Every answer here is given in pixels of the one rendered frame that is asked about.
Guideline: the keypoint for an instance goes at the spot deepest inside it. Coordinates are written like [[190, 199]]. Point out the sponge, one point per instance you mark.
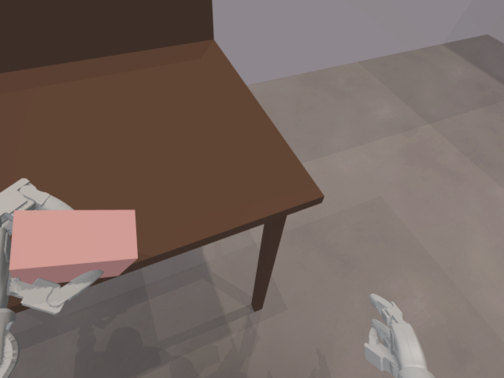
[[60, 245]]

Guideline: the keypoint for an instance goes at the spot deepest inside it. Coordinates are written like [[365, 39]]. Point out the robot left forearm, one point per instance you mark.
[[9, 345]]

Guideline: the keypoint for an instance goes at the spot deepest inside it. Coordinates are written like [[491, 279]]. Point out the robot left hand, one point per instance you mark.
[[42, 295]]

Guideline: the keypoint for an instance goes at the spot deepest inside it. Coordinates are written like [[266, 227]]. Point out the table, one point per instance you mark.
[[131, 104]]

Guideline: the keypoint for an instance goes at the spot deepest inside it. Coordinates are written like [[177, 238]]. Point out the robot right hand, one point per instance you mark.
[[401, 348]]

